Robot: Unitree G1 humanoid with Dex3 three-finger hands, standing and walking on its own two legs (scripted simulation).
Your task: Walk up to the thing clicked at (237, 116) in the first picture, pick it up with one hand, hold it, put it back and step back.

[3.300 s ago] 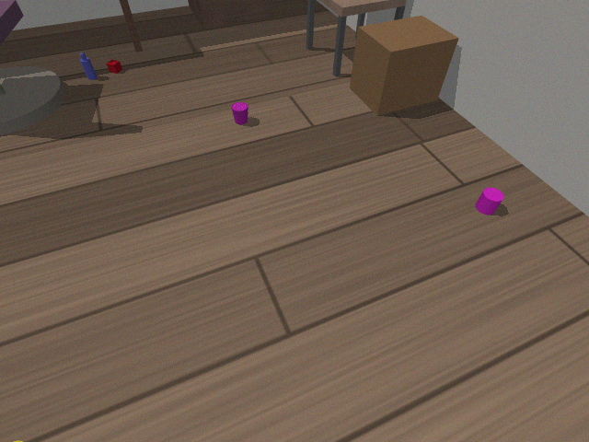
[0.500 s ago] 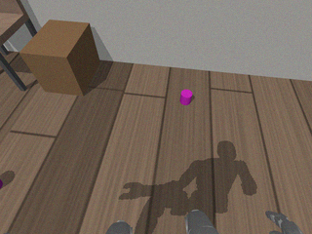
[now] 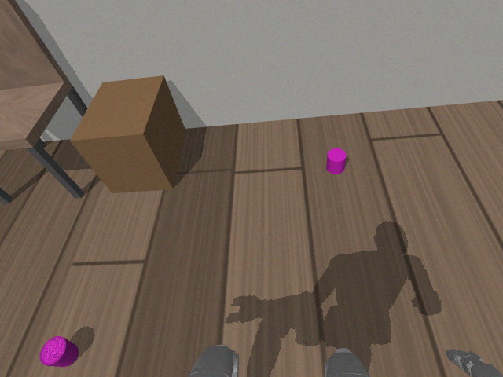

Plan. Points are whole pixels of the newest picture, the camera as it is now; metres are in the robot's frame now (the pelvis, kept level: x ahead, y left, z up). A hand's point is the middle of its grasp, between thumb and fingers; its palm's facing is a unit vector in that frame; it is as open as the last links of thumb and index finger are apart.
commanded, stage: walk up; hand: left
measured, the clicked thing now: (61, 353) +0.29 +0.81 -0.69
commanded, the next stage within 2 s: none
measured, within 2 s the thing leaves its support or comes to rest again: neither
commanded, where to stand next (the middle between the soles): -0.16 +0.70 m, yaw -20 degrees
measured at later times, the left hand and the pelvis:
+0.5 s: hand out of the picture +0.10 +0.51 -0.13, palm faces -0.25 -0.83 -0.50, open 7.4 cm; pelvis -0.03 +0.25 +0.00, yaw -10 degrees
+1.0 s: hand out of the picture +0.08 +0.81 -0.14, palm faces -0.19 -0.81 -0.55, open 7.4 cm; pelvis -0.10 +0.51 -0.01, yaw -12 degrees
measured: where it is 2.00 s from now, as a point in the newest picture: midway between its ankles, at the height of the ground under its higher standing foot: outside the picture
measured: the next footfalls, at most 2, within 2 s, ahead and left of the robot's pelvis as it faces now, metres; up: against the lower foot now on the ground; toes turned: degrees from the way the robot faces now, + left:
left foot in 0.10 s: +0.04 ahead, +0.23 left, +0.00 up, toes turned -1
right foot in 0.48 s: +0.03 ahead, +0.13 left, +0.00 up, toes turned -12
